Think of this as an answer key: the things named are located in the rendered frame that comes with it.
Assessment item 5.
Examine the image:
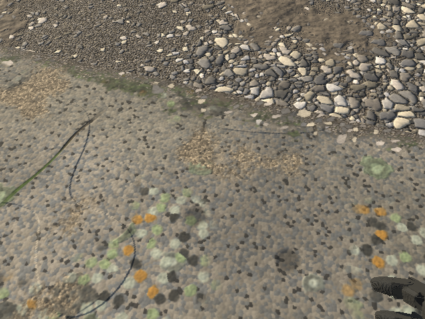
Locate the right robot hand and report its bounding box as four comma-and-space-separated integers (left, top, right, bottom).
371, 276, 425, 319

